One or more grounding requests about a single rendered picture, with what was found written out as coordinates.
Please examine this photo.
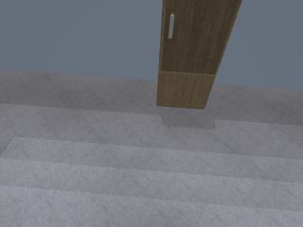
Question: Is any handle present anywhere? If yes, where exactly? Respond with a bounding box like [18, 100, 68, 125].
[169, 13, 174, 39]

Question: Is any cupboard door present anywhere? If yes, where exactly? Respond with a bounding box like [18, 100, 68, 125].
[161, 0, 240, 74]

